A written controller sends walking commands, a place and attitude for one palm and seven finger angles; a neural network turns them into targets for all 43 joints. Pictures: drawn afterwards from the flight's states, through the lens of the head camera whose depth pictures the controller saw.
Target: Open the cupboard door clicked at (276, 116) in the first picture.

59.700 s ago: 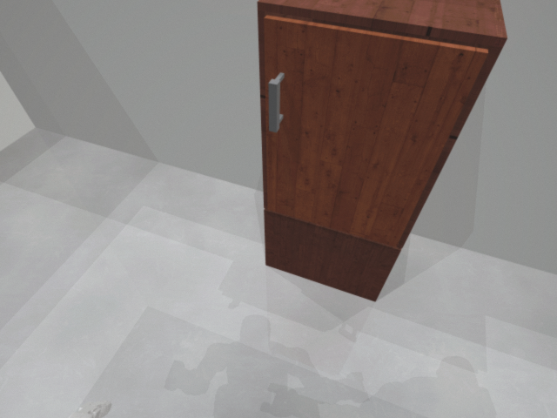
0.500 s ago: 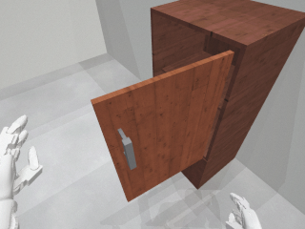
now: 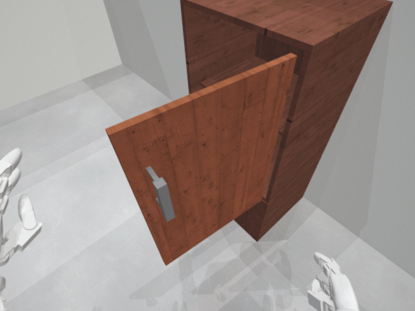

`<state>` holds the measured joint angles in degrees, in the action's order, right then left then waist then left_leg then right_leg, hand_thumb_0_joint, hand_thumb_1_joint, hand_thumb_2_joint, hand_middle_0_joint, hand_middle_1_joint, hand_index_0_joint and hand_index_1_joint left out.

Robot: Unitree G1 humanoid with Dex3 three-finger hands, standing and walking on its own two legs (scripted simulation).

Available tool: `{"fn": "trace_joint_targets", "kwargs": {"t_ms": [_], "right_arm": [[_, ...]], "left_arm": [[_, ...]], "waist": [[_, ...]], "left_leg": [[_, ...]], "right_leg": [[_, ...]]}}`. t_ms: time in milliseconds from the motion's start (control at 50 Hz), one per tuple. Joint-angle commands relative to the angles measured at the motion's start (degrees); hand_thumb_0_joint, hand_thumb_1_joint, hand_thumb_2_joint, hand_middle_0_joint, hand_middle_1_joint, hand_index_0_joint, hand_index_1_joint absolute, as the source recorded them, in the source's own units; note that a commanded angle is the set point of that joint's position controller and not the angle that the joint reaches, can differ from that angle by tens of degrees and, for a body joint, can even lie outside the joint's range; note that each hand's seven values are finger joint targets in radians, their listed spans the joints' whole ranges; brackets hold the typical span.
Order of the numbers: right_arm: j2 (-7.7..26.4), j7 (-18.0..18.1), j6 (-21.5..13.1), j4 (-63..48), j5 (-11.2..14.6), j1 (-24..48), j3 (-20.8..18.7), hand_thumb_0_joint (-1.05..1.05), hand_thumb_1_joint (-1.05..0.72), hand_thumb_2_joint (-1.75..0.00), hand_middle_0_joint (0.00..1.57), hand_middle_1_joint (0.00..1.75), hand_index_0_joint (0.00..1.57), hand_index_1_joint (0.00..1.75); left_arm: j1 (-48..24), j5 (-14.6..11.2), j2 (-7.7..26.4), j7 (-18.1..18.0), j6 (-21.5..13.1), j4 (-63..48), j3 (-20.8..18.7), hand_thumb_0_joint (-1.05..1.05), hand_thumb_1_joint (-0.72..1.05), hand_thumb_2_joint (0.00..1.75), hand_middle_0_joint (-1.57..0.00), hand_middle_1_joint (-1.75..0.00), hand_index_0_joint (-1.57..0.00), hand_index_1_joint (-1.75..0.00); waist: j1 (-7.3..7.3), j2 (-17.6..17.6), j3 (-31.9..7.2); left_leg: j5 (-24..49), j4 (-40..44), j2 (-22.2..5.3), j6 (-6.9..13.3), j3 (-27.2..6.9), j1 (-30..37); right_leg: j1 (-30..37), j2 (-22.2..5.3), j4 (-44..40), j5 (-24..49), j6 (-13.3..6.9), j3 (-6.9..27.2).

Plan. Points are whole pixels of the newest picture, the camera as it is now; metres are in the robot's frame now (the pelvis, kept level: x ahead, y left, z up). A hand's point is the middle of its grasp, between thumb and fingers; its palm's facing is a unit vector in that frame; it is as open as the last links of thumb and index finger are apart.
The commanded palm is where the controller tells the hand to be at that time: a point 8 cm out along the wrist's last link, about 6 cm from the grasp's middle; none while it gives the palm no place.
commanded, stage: step back with the hand held close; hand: left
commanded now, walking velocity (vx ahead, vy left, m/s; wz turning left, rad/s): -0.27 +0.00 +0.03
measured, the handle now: (160, 194) +0.33 +0.13 +0.04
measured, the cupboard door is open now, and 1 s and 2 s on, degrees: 84 84 84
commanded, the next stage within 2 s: stop stepping back and stand still in 0.94 s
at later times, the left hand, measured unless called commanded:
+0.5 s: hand out of the picture +0.10 +0.27 +0.15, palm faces +0.49 -0.77 -0.41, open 7.5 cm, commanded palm +0.04 +0.31 +0.17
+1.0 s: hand out of the picture +0.03 +0.25 +0.15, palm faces +0.30 -0.83 -0.46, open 7.5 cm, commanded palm -0.04 +0.31 +0.17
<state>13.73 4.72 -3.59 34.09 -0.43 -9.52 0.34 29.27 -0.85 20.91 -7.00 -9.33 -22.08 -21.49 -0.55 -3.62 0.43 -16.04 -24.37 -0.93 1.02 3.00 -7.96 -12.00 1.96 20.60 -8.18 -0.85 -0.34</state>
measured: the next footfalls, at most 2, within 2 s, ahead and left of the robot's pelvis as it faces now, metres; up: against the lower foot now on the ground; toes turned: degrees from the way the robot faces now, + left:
right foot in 0.80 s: -0.16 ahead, -0.12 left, +0.00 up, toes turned -1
left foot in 1.00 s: -0.11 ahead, +0.10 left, +0.00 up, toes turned -1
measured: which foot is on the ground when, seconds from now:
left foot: down 0.00-0.82, up 0.84-0.98, down 1.00-1.00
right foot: down 0.00-0.56, up 0.58-0.78, down 0.80-1.00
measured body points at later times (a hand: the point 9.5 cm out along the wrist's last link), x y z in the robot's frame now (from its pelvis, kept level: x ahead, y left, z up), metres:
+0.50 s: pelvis -0.09 +0.01 -0.02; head -0.10 +0.02 +0.43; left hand +0.07 +0.31 +0.17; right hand +0.06 -0.24 -0.10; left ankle -0.04 +0.10 -0.74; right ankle +0.01 -0.11 -0.74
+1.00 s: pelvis -0.19 +0.01 -0.01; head -0.17 +0.05 +0.44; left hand +0.01 +0.30 +0.17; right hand -0.02 -0.24 -0.07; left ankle -0.15 +0.10 -0.75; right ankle -0.20 -0.11 -0.74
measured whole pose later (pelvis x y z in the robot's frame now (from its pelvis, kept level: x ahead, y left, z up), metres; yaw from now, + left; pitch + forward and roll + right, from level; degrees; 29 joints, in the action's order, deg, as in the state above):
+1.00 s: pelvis -0.19 +0.01 -0.01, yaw -3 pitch +2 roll -2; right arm 11.9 5.2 -5.5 33.9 0.0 -9.5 1.1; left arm 30.5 -0.7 25.5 -7.3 -10.5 -31.9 -23.0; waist 1.0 2.6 0.5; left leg -8.8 -30.8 -0.7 0.2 1.7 -20.1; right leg -15.5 2.1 28.5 -14.4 0.4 0.8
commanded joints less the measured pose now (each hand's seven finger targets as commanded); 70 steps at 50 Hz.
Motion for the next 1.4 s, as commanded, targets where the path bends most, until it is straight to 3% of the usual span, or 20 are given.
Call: {"fn": "trace_joint_targets", "kwargs": {"t_ms": [0,260,400,460,540,580,680,740,800,820,900,940,960,980,1020,1080,1160,1200,1260,1380], "right_arm": [[6.3,1.3,-1.2,-10.0,-0.3,3.5,-3.4,0.00,-0.90,-0.90,0.20,0.30,0.20,0.30],[6.8,2.4,-3.2,-11.0,-1.9,0.6,-4.2,0.00,-0.90,-0.90,0.20,0.30,0.20,0.30],[6.4,1.6,-4.1,-8.4,-0.6,-1.4,-4.5,0.00,-0.90,-0.90,0.20,0.30,0.20,0.30],[5.0,0.5,-4.2,-7.6,0.3,-0.2,-3.0,0.00,-0.90,-0.90,0.20,0.30,0.20,0.30],[7.0,1.8,-5.1,-9.3,-1.2,1.4,-3.1,0.00,-0.90,-0.90,0.20,0.30,0.20,0.30],[4.6,2.0,-6.5,-8.0,-2.0,-0.2,-3.7,0.00,-0.90,-0.90,0.20,0.30,0.20,0.30],[4.8,-0.4,-8.1,-5.9,-0.2,2.1,-3.3,0.00,-0.90,-0.90,0.20,0.30,0.20,0.30],[6.3,-0.7,-7.6,-5.1,-0.3,2.7,-3.3,0.00,-0.90,-0.90,0.20,0.30,0.20,0.30],[3.8,-0.5,-6.3,-5.3,-0.9,2.8,-2.4,0.00,-0.90,-0.90,0.20,0.30,0.20,0.30],[3.8,-0.3,-6.3,-5.0,0.3,3.1,-3.4,0.00,-0.90,-0.90,0.20,0.30,0.20,0.30],[2.4,0.7,-4.5,-7.2,0.6,4.9,-1.1,0.00,-0.90,-0.90,0.20,0.30,0.20,0.30],[4.4,1.7,-4.4,-7.5,0.5,4.1,-1.7,0.00,-0.90,-0.90,0.20,0.30,0.20,0.30],[6.0,1.4,-5.0,-8.3,0.5,4.0,-3.0,0.00,-0.90,-0.90,0.20,0.30,0.20,0.30],[6.2,0.6,-5.9,-8.3,0.9,2.8,-3.8,0.00,-0.90,-0.90,0.20,0.30,0.20,0.30],[5.5,-0.2,-8.5,-7.5,-1.1,2.1,-3.6,0.00,-0.90,-0.90,0.20,0.30,0.20,0.30],[5.5,-1.1,-9.4,-6.7,0.2,-0.1,-4.1,0.00,-0.90,-0.90,0.20,0.30,0.20,0.30],[6.1,0.0,-7.9,-7.9,0.2,2.1,-3.4,0.00,-0.90,-0.90,0.20,0.30,0.20,0.30],[5.7,0.6,-6.8,-7.8,0.0,2.6,-3.4,0.00,-0.90,-0.90,0.20,0.30,0.20,0.30],[5.2,1.0,-5.4,-5.8,0.1,2.8,-4.1,0.00,-0.90,-0.90,0.20,0.30,0.20,0.30],[4.7,2.4,-6.9,-4.3,-0.4,2.5,-2.7,0.00,-0.90,-0.90,0.20,0.30,0.20,0.30]], "left_arm": [[1.5,-0.1,11.9,-2.6,-2.6,-13.3,-8.1,0.00,0.90,0.90,-0.20,-0.30,-0.20,-0.30],[-0.1,2.6,10.3,-5.5,-3.7,-19.8,-8.5,0.00,0.90,0.90,-0.20,-0.30,-0.20,-0.30],[-3.4,1.8,11.4,-5.1,-4.6,-17.8,-7.7,0.00,0.90,0.90,-0.20,-0.30,-0.20,-0.30],[-3.7,1.0,12.7,-4.3,-5.3,-16.9,-8.6,0.00,0.90,0.90,-0.20,-0.30,-0.20,-0.30],[-2.1,1.4,11.4,-5.0,-6.3,-20.7,-10.2,0.00,0.90,0.90,-0.20,-0.30,-0.20,-0.30],[-3.3,1.5,14.4,-6.0,-5.9,-21.9,-11.5,0.00,0.90,0.90,-0.20,-0.30,-0.20,-0.30],[-1.5,-0.2,10.0,-4.4,-4.2,-18.3,-6.2,0.00,0.90,0.90,-0.20,-0.30,-0.20,-0.30],[-4.3,-0.5,11.5,-2.9,-4.3,-17.9,-5.6,0.00,0.90,0.90,-0.20,-0.30,-0.20,-0.30],[-7.9,-0.5,17.8,-2.6,-6.0,-17.9,-9.8,0.00,0.90,0.90,-0.20,-0.30,-0.20,-0.30],[-6.0,-0.6,14.8,-2.2,-4.7,-14.4,-7.8,0.00,0.90,0.90,-0.20,-0.30,-0.20,-0.30],[-1.7,0.2,15.4,-1.9,-4.3,-19.6,-10.3,0.00,0.90,0.90,-0.20,-0.30,-0.20,-0.30],[-0.1,-0.5,16.3,-1.9,-5.0,-23.5,-11.1,0.00,0.90,0.90,-0.20,-0.30,-0.20,-0.30],[1.4,-0.5,17.1,-1.8,-5.7,-25.2,-11.9,0.00,0.90,0.90,-0.20,-0.30,-0.20,-0.30],[4.4,-1.0,16.2,-1.1,-6.3,-24.2,-10.7,0.00,0.90,0.90,-0.20,-0.30,-0.20,-0.30],[6.1,-1.9,17.2,-1.3,-7.5,-25.9,-13.0,0.00,0.90,0.90,-0.20,-0.30,-0.20,-0.30],[7.7,-1.6,15.3,-2.0,-6.3,-27.6,-12.1,0.00,0.90,0.90,-0.20,-0.30,-0.20,-0.30],[7.7,-1.7,13.9,-3.1,-3.7,-21.5,-11.5,0.00,0.90,0.90,-0.20,-0.30,-0.20,-0.30],[4.7,-0.8,14.0,-2.9,-3.7,-19.0,-10.7,0.00,0.90,0.90,-0.20,-0.30,-0.20,-0.30],[-2.9,-1.2,16.9,-2.6,-3.7,-20.8,-11.4,0.00,0.90,0.90,-0.20,-0.30,-0.20,-0.30],[-5.9,0.3,12.0,-2.9,-4.0,-15.5,-6.2,0.00,0.90,0.90,-0.20,-0.30,-0.20,-0.30]], "waist": [[0.83,2.5,-11.1],[1.38,-8.2,-4.6],[2.77,10.2,-3.0],[2.43,12.3,-4.5],[2.03,-15.6,-0.9],[1.50,-3.6,-2.8],[0.77,-9.7,-3.3],[0.71,-2.6,-1.9],[0.89,11.2,-4.8],[0.21,17.1,-6.3],[0.92,8.9,-6.8],[1.19,-1.1,-9.0],[-0.52,-9.4,-12.5],[-0.56,-11.4,-14.0],[-0.35,-12.3,-13.6],[0.62,-8.5,-13.9],[1.24,-8.5,-3.7],[1.69,-6.0,-1.2],[0.85,18.4,-1.4],[1.92,10.1,-0.5]], "left_leg": [[24.6,0.1,-3.9,-1.0,-3.7,-3.8],[-6.2,8.5,-9.9,3.6,-11.2,-28.1],[-14.6,-17.1,0.7,0.5,-4.5,-12.5],[-8.7,-15.5,0.1,0.8,-3.1,-5.1],[-34.9,19.6,-18.1,8.0,-26.7,-33.6],[-16.3,14.7,-18.7,8.9,-23.7,-27.1],[-8.8,14.3,-13.4,4.7,-12.0,-12.2],[-6.3,9.0,-9.6,1.1,-8.1,-11.1],[-3.8,-17.5,-1.0,-2.6,-0.3,-5.0],[-7.5,-26.0,1.2,-2.2,-2.7,-10.2],[-5.5,-13.5,0.5,-2.2,-0.7,-16.0],[23.0,3.9,-2.1,-1.3,-3.4,-6.2],[44.0,4.4,-11.2,2.0,-13.1,-0.6],[45.1,6.8,-15.7,4.1,-15.5,3.3],[50.4,6.4,-17.9,6.9,-18.5,2.7],[35.5,5.3,-13.6,5.4,-12.2,5.9],[-18.6,18.1,-10.1,2.5,-10.2,-16.8],[-19.0,12.2,-4.7,-0.5,-5.5,-19.7],[-5.5,-32.4,1.5,-2.7,-4.5,-13.0],[-8.8,-14.2,-1.7,0.7,1.1,-9.0]], "right_leg": [[8.9,-6.2,4.2,27.1,-0.8,4.8],[9.2,-0.5,18.0,-1.1,0.8,1.6],[-14.9,-14.1,-5.6,-18.1,-5.8,20.1],[-18.4,-14.3,-4.3,-17.1,-4.6,13.6],[0.0,3.7,32.7,-16.6,2.0,0.3],[-4.1,3.6,43.0,-20.2,1.1,4.8],[-2.8,1.0,18.9,-19.9,0.7,-1.8],[1.2,-0.9,-1.7,-9.0,-0.4,-0.8],[-11.5,-19.3,-8.0,10.6,-7.4,15.9],[-8.8,-19.6,-5.9,15.7,-8.3,15.8],[4.8,-15.2,5.0,42.3,-6.1,6.5],[3.0,-7.9,11.7,30.4,-0.2,2.5],[-1.5,-2.7,15.9,5.9,2.4,0.8],[-3.9,-0.5,21.9,-17.8,1.5,1.6],[-8.4,1.0,28.4,-24.2,1.3,2.8],[-7.4,0.1,22.8,-17.2,1.9,1.0],[7.8,1.6,11.6,-18.8,0.8,-5.0],[10.2,0.0,0.7,-18.3,-0.7,-4.8],[-15.7,-22.2,-15.8,-35.2,-10.7,23.3],[-12.8,-15.9,-7.2,-32.3,-6.7,8.4]]}}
